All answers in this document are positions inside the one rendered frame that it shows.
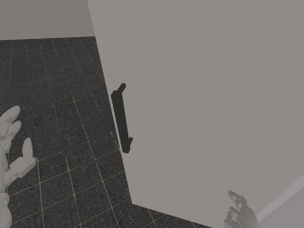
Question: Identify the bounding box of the left robot hand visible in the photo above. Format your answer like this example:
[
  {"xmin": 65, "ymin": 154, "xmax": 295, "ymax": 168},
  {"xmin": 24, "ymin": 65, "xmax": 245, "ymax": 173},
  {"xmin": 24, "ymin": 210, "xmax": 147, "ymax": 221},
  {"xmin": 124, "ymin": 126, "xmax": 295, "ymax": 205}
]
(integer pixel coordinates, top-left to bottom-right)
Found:
[{"xmin": 0, "ymin": 105, "xmax": 36, "ymax": 192}]

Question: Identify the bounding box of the handle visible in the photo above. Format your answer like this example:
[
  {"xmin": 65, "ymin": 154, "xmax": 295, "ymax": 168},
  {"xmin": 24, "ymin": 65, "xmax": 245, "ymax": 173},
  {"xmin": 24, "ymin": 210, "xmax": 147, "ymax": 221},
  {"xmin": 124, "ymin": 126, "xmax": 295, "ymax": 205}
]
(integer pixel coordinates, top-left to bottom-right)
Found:
[{"xmin": 110, "ymin": 83, "xmax": 133, "ymax": 154}]

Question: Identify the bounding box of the fridge door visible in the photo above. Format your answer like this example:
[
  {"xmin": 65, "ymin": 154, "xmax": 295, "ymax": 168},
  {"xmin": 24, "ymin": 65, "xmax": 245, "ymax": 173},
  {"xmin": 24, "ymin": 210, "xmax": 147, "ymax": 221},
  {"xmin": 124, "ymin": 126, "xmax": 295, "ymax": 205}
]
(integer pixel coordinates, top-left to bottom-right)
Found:
[{"xmin": 87, "ymin": 0, "xmax": 304, "ymax": 228}]

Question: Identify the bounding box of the right robot hand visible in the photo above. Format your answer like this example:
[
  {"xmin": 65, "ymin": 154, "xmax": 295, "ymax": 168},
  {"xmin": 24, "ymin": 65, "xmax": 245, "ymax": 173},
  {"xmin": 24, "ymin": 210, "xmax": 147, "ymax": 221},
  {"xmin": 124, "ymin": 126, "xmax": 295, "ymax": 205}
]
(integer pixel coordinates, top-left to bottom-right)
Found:
[{"xmin": 223, "ymin": 190, "xmax": 260, "ymax": 228}]

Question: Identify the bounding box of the robot left forearm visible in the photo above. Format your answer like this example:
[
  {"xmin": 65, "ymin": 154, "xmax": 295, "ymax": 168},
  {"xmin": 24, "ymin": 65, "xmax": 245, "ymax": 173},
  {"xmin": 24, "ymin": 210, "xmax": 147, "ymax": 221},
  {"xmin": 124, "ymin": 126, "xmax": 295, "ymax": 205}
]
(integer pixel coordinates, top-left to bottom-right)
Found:
[{"xmin": 0, "ymin": 191, "xmax": 12, "ymax": 228}]

